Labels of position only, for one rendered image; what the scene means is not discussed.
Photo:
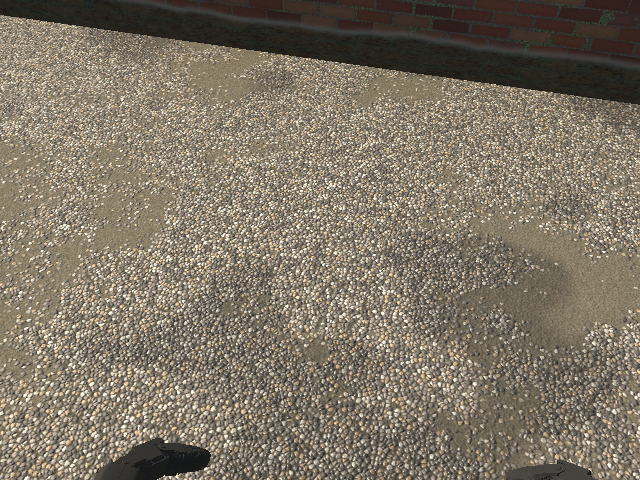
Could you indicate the right robot hand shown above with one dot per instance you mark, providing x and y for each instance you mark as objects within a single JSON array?
[{"x": 563, "y": 470}]

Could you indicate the left robot hand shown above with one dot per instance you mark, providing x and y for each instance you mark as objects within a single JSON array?
[{"x": 154, "y": 459}]

